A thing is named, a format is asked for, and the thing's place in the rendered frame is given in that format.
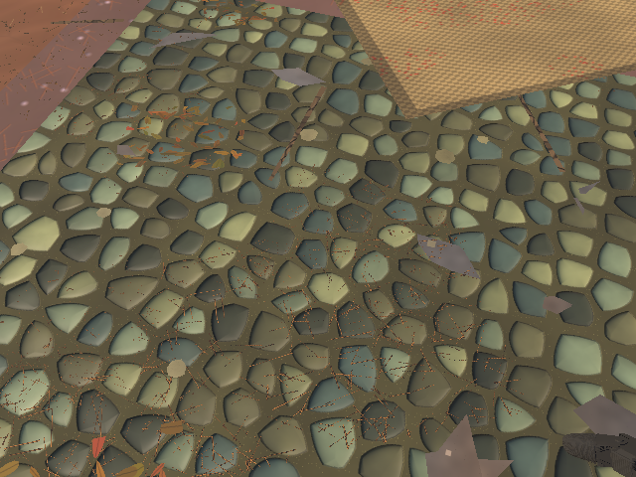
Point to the right robot hand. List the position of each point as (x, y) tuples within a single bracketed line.
[(618, 452)]

